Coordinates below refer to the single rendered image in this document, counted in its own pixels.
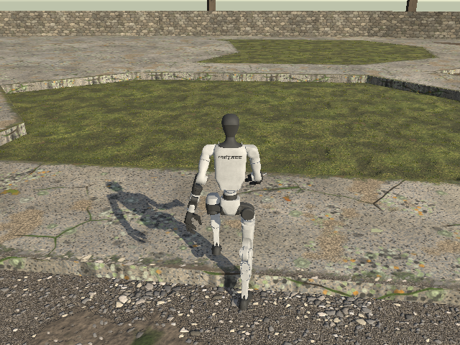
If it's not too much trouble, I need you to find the right robot shin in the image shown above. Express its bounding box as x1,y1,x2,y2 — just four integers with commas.
240,249,253,300

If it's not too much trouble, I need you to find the robot right hand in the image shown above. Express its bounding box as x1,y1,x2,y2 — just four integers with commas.
245,174,261,185

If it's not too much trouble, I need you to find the robot left upper arm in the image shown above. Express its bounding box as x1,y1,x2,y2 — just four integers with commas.
195,144,216,185

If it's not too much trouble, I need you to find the robot left hand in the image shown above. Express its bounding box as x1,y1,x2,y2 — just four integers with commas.
184,211,202,234

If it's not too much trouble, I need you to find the robot right upper arm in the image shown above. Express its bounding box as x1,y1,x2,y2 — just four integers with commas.
245,144,262,182

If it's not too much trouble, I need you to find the robot left forearm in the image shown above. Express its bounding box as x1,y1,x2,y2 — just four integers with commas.
187,173,203,213

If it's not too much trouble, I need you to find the robot torso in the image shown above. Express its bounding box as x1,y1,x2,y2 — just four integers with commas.
213,141,247,216

